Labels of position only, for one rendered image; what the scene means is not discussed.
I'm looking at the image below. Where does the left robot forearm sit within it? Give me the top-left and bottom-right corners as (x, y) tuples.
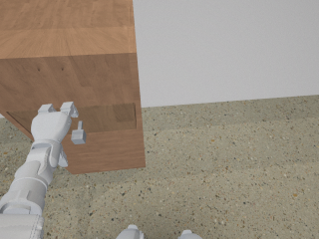
(0, 139), (62, 217)

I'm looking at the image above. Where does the left robot upper arm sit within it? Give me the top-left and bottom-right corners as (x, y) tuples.
(0, 213), (45, 239)

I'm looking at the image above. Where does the robot left thigh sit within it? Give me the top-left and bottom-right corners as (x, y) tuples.
(116, 228), (145, 239)

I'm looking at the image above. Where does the robot left hand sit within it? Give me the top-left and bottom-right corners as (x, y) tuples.
(31, 102), (79, 167)

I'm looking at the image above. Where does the drawer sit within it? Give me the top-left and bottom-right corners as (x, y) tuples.
(8, 103), (137, 135)

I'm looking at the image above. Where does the handle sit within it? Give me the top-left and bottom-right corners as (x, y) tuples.
(71, 120), (87, 144)

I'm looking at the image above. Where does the left robot shin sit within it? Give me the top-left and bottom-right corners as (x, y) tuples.
(128, 224), (139, 230)

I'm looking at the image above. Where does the cabinet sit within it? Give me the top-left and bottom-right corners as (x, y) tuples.
(0, 0), (146, 175)

